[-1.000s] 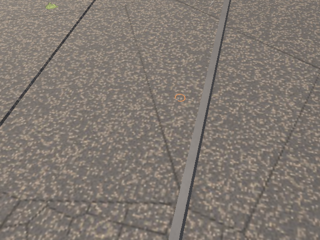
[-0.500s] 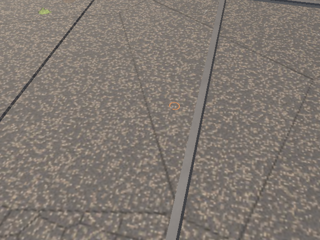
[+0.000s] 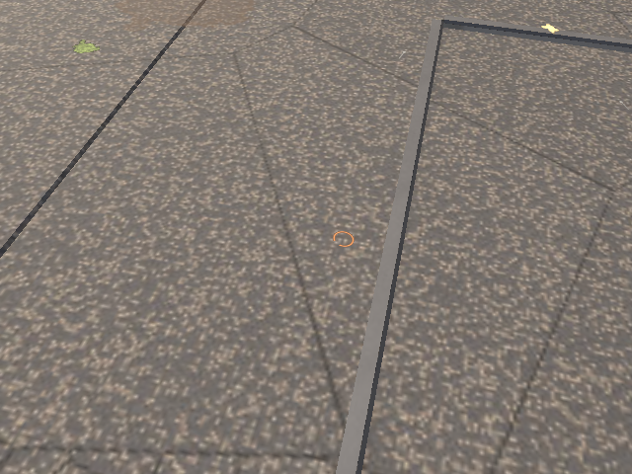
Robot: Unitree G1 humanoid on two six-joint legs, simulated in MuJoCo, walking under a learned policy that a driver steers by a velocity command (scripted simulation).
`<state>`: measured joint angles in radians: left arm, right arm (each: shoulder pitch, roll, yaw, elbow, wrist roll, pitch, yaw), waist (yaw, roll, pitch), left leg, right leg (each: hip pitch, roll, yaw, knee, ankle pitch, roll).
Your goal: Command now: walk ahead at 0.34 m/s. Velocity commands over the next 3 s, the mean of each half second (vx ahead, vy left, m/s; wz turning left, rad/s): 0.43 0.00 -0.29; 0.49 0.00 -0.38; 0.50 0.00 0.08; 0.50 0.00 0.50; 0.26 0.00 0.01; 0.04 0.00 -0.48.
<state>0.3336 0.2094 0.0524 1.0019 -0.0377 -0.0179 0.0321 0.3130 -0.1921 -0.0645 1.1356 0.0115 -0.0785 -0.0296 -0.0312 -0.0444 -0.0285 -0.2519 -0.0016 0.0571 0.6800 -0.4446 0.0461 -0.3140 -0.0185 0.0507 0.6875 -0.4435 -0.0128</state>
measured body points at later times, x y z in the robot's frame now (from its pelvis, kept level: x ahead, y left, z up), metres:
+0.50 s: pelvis +0.24 -0.09 -0.01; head +0.28 -0.10 +0.43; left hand +0.43 +0.14 -0.14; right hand +0.22 -0.36 -0.15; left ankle +0.11 +0.10 -0.60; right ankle +0.28 -0.17 -0.75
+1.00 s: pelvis +0.54 -0.14 +0.01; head +0.56 -0.15 +0.46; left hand +0.71 +0.08 -0.12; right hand +0.55 -0.43 -0.10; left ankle +0.66 -0.08 -0.72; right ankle +0.42 -0.22 -0.65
